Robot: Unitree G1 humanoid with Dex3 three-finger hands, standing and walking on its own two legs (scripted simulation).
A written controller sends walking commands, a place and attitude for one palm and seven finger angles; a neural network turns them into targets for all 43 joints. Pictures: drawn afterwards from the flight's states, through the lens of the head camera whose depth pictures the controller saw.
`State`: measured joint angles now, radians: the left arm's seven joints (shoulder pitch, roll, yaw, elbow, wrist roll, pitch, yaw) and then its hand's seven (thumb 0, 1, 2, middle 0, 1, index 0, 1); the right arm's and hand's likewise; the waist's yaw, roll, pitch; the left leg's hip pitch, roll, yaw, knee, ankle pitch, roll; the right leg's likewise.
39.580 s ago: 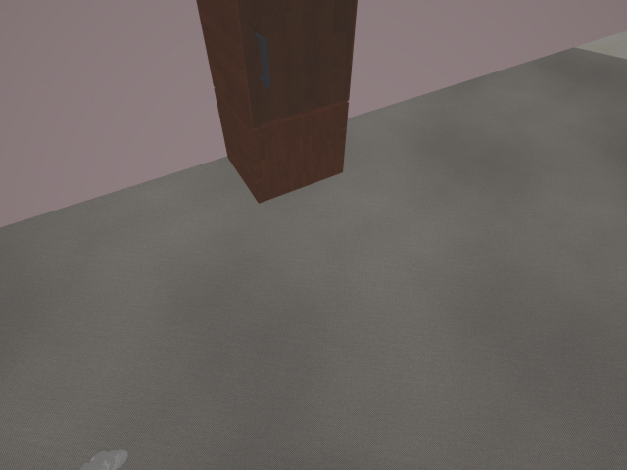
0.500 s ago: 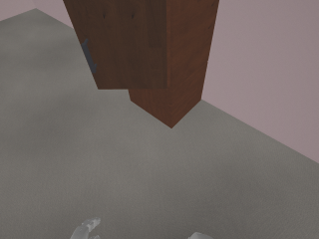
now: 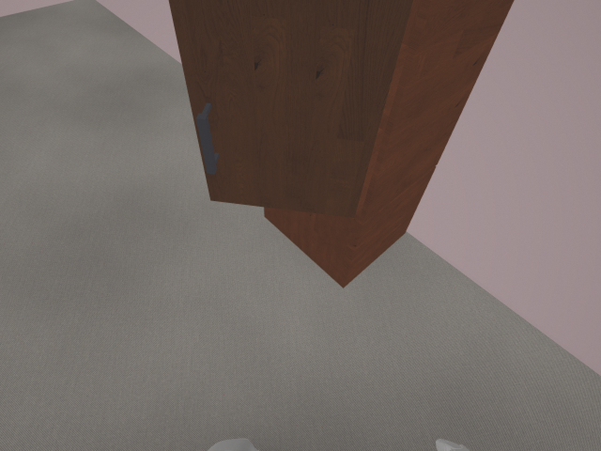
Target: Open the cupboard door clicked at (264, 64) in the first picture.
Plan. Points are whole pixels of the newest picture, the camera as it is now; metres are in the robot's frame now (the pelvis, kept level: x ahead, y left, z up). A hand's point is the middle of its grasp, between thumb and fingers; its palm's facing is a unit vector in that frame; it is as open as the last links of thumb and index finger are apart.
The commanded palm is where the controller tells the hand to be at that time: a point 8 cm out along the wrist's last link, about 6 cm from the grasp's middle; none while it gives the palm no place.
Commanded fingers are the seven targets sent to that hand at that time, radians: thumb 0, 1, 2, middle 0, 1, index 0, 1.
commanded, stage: take the last steps up to it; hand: left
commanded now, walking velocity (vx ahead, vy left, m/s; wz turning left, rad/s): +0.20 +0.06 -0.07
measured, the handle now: (209, 139) +0.73 +0.29 -0.08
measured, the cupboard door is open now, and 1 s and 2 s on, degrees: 40 40 40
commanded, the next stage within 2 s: come to a stop and stand still in 0.14 s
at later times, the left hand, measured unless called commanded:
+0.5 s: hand (206, 378) +0.23 +0.18 -0.16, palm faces -0.05 -0.98 -0.20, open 7.3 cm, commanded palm none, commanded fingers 0.00 0.90 0.90 -0.20 -0.30 -0.20 -0.30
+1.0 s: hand out of the picture +0.10 +0.22 -0.16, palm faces -0.02 -0.97 -0.23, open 7.4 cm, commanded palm none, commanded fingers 0.00 0.90 0.90 -0.20 -0.30 -0.20 -0.30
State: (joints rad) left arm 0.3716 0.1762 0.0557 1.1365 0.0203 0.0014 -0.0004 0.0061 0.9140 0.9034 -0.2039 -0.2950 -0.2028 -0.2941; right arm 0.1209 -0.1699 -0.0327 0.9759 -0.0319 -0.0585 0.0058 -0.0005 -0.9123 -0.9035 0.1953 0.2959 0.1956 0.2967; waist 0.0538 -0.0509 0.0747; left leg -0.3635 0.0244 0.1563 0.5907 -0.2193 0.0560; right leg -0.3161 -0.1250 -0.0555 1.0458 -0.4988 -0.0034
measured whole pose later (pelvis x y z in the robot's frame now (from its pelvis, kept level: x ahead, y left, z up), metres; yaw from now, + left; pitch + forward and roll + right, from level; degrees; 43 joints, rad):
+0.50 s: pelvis +0.12 +0.01 +0.01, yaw -1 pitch +0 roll +1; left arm 0.09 0.16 0.02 1.02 0.01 -0.01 0.03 0.00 0.91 0.90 -0.20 -0.29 -0.20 -0.29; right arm 0.30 -0.14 -0.02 1.13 0.00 0.03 -0.03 0.00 -0.91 -0.90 0.20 0.30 0.20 0.30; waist -0.05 -0.01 0.08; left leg -0.21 0.01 0.09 0.65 -0.49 -0.04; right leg -0.30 -0.04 -0.11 0.55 -0.24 -0.04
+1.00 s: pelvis +0.09 +0.03 +0.01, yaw -2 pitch -1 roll +0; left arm 0.27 0.18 0.00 1.09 0.01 0.01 0.04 0.00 0.91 0.90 -0.20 -0.29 -0.20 -0.29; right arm 0.18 -0.18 -0.02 1.05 -0.01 0.00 -0.02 0.00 -0.92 -0.90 0.20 0.30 0.20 0.30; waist 0.00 0.01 0.05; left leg -0.22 0.02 0.11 0.48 -0.25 0.02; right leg -0.17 -0.02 -0.02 0.47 -0.28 0.01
